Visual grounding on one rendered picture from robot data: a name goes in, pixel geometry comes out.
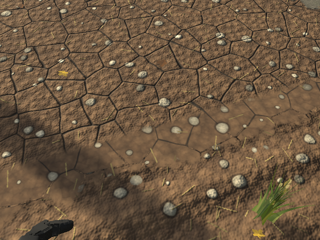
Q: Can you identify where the robot left hand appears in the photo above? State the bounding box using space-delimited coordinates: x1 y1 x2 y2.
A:
19 219 74 240

